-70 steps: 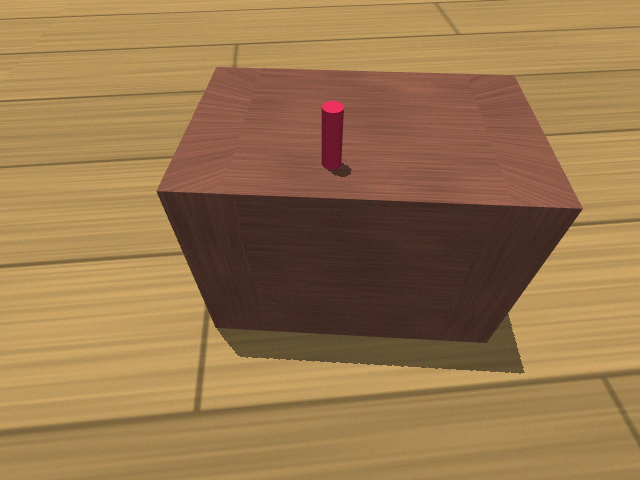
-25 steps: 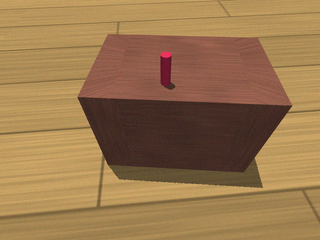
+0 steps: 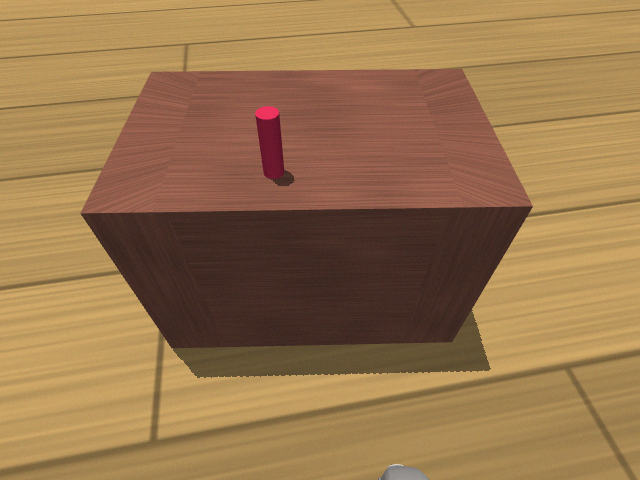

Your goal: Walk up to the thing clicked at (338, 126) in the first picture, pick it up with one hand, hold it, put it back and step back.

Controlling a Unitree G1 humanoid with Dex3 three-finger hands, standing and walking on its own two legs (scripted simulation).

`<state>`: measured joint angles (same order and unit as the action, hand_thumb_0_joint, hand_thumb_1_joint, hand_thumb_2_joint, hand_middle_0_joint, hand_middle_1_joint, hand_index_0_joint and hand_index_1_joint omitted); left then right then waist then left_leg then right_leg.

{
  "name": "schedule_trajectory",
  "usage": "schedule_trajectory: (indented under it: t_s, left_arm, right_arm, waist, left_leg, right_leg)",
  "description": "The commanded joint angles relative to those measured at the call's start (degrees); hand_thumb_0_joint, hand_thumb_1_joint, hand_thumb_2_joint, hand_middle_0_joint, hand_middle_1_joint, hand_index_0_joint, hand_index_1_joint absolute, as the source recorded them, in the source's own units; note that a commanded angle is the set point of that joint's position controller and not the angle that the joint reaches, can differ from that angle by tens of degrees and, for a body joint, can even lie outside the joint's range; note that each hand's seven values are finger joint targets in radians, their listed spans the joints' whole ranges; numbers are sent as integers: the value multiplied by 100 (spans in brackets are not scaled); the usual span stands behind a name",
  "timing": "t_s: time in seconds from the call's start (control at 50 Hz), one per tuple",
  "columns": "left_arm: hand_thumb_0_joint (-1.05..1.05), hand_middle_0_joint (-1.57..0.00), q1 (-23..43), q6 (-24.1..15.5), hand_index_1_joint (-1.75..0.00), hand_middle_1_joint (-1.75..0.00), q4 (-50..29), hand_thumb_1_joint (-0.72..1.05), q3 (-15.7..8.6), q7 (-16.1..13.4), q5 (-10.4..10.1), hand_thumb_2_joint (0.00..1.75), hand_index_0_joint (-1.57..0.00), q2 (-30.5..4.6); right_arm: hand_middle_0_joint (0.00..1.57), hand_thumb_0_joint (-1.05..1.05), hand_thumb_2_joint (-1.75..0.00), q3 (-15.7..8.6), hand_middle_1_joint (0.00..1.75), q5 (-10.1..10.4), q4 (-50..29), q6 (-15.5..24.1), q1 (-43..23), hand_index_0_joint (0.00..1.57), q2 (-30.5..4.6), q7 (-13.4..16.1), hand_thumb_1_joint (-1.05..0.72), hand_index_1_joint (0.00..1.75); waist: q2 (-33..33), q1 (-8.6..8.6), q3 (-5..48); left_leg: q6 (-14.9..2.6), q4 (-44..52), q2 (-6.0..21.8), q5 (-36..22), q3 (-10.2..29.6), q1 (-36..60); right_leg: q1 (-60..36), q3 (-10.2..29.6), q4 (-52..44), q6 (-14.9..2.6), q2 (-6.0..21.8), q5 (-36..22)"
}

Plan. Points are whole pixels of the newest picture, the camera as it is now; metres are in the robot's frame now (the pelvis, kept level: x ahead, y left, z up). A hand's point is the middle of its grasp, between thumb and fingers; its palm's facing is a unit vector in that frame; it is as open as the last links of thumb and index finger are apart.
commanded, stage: walk up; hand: left
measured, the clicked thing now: (270, 144) +0.76 +0.11 -0.04
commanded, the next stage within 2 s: none
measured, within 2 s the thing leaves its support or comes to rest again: neither
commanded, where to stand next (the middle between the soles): +0.33 -0.10 m, yaw +0 degrees
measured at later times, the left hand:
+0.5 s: hand (204, 446) +0.20 +0.19 -0.17, palm faces -0.06 -0.95 -0.30, open 7.4 cm
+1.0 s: hand (274, 332) +0.37 +0.09 -0.13, palm faces -0.05 -0.90 -0.43, open 7.3 cm
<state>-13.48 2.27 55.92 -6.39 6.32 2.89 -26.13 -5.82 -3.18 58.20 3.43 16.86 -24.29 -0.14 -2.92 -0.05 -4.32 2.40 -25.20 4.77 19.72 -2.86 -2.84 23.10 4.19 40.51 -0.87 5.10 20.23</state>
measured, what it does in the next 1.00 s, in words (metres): walks ahead: right foot, then left foot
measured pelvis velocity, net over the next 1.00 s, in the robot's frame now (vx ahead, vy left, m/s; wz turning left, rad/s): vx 0.25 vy -0.16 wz -0.01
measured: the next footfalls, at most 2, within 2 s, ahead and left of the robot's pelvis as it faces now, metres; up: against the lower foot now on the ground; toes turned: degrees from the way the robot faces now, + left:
right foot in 0.04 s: +0.13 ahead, -0.17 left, +0.00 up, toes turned -2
left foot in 0.40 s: +0.25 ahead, +0.04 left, +0.00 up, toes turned +3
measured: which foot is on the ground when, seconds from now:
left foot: down 0.00-0.06, up 0.08-0.38, down 0.40-0.78, up 0.80-1.00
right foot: up 0.00-0.02, down 0.04-0.42, up 0.44-0.76, down 0.78-1.00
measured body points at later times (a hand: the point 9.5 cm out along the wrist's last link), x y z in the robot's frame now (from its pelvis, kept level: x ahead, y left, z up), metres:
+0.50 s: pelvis +0.16 -0.07 -0.01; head +0.17 -0.05 +0.44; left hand +0.21 +0.24 -0.14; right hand +0.22 -0.39 -0.10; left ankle +0.21 +0.04 -0.73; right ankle +0.11 -0.17 -0.69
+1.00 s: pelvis +0.25 -0.16 -0.01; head +0.29 -0.20 +0.43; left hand +0.37 +0.14 -0.10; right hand +0.31 -0.48 -0.16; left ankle +0.25 -0.01 -0.68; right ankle +0.34 -0.28 -0.73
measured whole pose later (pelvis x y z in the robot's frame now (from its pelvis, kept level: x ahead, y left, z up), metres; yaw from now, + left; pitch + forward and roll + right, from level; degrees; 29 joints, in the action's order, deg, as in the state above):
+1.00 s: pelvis +0.25 -0.16 -0.01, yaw -1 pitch -2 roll +1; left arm -9.6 -2.7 48.8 -1.2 0.0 1.2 -19.4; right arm -2.6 -0.6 49.8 -2.1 14.8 -24.0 -0.4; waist 4.3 0.1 -7.5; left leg -1.3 -60.9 0.1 29.6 3.3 -25.0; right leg 23.8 -2.4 39.0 -1.0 2.8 13.0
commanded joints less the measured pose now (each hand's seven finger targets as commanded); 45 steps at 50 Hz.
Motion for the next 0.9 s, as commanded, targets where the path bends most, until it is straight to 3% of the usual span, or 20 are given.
schedule_trajectory:
  t_s: [0.0,0.02,0.04,0.06,0.08,0.1,0.16,0.28,0.36,0.38,0.4,0.42,0.44,0.56,0.68,0.74,0.76,0.78,0.8,0.88]
  left_arm:
    - [0,-20,-605,-229,-30,-30,-303,90,-239,-52,-35,90,-20,-791]
    - [0,-20,-1164,-286,-30,-30,-108,90,-368,-126,-20,90,-20,-1087]
    - [0,-20,-1690,-320,-30,-30,-120,90,-521,-219,19,90,-20,-1534]
    - [0,-20,-1296,-343,-30,-30,-437,90,-523,-249,-16,90,-20,-1872]
    - [0,-20,-744,-335,-30,-30,-678,90,-521,-239,-66,90,-20,-2014]
    - [0,-20,-524,-332,-30,-30,-829,90,-483,-255,-141,90,-20,-1865]
    - [0,-20,-285,-415,-30,-30,-905,90,-302,-355,-192,90,-20,-1278]
    - [0,-20,-431,-545,-30,-30,-1187,90,-203,-356,-172,90,-20,-1153]
    - [0,-20,-152,-462,-30,-30,-1444,90,-56,-298,-177,90,-20,-973]
    - [0,-20,-248,-457,-30,-30,-1534,90,29,-295,-172,90,-20,-682]
    - [0,-20,-575,-451,-30,-30,-1557,90,123,-292,-196,90,-20,-233]
    - [0,-20,-727,-360,-30,-30,-1424,90,-45,-354,-157,90,-20,-769]
    - [0,-20,-666,-324,-30,-30,-1365,90,-145,-370,-103,90,-20,-1211]
    - [0,-20,-707,-374,-30,-30,-1154,90,-111,-252,-171,90,-20,-829]
    - [0,-20,-404,-500,-30,-30,-1089,90,-29,-358,-259,90,-20,-513]
    - [0,-20,-1000,-636,-30,-30,-679,90,-126,-547,-232,90,-20,-867]
    - [0,-20,-1006,-684,-30,-30,-744,90,-226,-612,-194,90,-20,-1263]
    - [0,-20,-731,-701,-30,-30,-943,90,-144,-648,-193,90,-20,-1355]
    - [0,-20,-309,-647,-30,-30,-994,90,-142,-671,-249,90,-20,-1474]
    - [0,-20,243,-560,-30,-30,-1016,90,-109,-754,-229,90,-20,-1389]
  right_arm:
    - [20,0,-90,-271,30,57,-808,112,-920,20,-1406,82,-90,30]
    - [20,0,-90,-169,30,49,-781,62,-571,20,-1088,96,-90,30]
    - [20,0,-90,-10,30,101,-913,52,-379,20,-690,96,-90,30]
    - [20,0,-90,23,30,253,-1052,15,-214,20,-701,98,-90,30]
    - [20,0,-90,-140,30,200,-986,-11,-220,20,-1208,118,-90,30]
    - [20,0,-90,-178,30,215,-922,20,-301,20,-1396,111,-90,30]
    - [20,0,-90,-93,30,322,-714,52,255,20,-1153,45,-90,30]
    - [20,0,-90,-74,30,211,-1140,137,2,20,-939,-137,-90,30]
    - [20,0,-90,-198,30,203,-992,279,794,20,-936,-30,-90,30]
    - [20,0,-90,-312,30,154,-909,318,1291,20,-1263,47,-90,30]
    - [20,0,-90,-433,30,54,-973,361,1467,20,-1800,106,-90,30]
    - [20,0,-90,-448,30,142,-1235,358,1078,20,-1953,119,-90,30]
    - [20,0,-90,-461,30,265,-1316,337,708,20,-1960,106,-90,30]
    - [20,0,-90,-204,30,255,-1422,417,456,20,-1412,68,-90,30]
    - [20,0,-90,-87,30,245,-1561,178,138,20,-1292,-2,-90,30]
    - [20,0,-90,115,30,370,-1548,-30,171,20,-763,28,-90,30]
    - [20,0,-90,240,30,411,-1593,-67,515,20,-413,31,-90,30]
    - [20,0,-90,281,30,393,-1488,-201,718,20,-425,74,-90,30]
    - [20,0,-90,109,30,392,-1364,-296,702,20,-890,123,-90,30]
    - [20,0,-90,-7,30,361,-1013,-418,610,20,-1117,130,-90,30]
  waist:
    - [813,-577,173]
    - [-244,-725,506]
    - [-1722,-999,525]
    - [-2075,-718,410]
    - [-1416,-489,94]
    - [-840,-407,-229]
    - [-531,-91,-126]
    - [-394,-196,-3]
    - [92,336,394]
    - [948,594,648]
    - [2112,534,713]
    - [1306,395,605]
    - [999,273,175]
    - [1020,5,-235]
    - [1537,-16,68]
    - [113,-376,696]
    - [-1027,-365,1073]
    - [-782,-168,1035]
    - [-591,-132,938]
    - [-807,8,522]
  left_leg:
    - [-938,-528,561,211,67,-1637]
    - [-798,-1929,238,225,-158,-2139]
    - [-608,-3561,-309,1179,-363,-3005]
    - [-430,-4282,-730,1713,100,-3396]
    - [-419,-4465,-364,1531,401,-3102]
    - [-432,-4520,-113,1221,549,-3113]
    - [-510,-3858,150,451,553,-2749]
    - [-381,-1714,16,222,260,-2098]
    - [-372,-410,-427,-1007,-204,74]
    - [-563,88,-58,-399,518,907]
    - [-991,647,1295,946,2851,1347]
    - [-1525,1348,2086,2330,4237,727]
    - [-1911,1424,2361,2694,4372,233]
    - [-1438,896,1113,-1018,1235,-821]
    - [-1248,-158,723,-2954,254,-1475]
    - [-748,-2151,60,-1206,-164,-2026]
    - [-492,-3077,-341,445,-223,-2650]
    - [-380,-3349,-446,1334,556,-2467]
    - [-398,-3630,-262,1486,684,-2219]
    - [-395,-3711,-195,1130,802,-2373]
  right_leg:
    - [-1765,-997,-777,5,-447,-864]
    - [-2649,-823,-810,-18,-634,-597]
    - [-2929,540,-1757,-335,76,705]
    - [-2236,3069,-3104,-860,1240,2030]
    - [-1587,3735,-3236,-1404,1623,2451]
    - [-1262,3439,-3093,-1540,1578,2066]
    - [-1187,1701,-2505,-1214,920,522]
    - [-995,1021,-2272,-1373,865,-650]
    - [117,253,-990,-944,408,-714]
    - [693,-59,304,-711,-42,-546]
    - [1843,-397,1706,-353,-875,881]
    - [1909,72,2327,-241,-709,1079]
    - [1842,388,2480,-218,-298,1108]
    - [976,59,1682,25,-71,-80]
    - [-568,-756,-191,60,-294,-1044]
    - [-2055,-638,-1247,-37,-367,-2174]
    - [-2502,794,-1448,-379,713,-2754]
    - [-1814,2277,-1980,-766,1663,-2208]
    - [-1409,2294,-1930,-1245,1743,-1581]
    - [-707,1305,-1775,-1020,1181,-645]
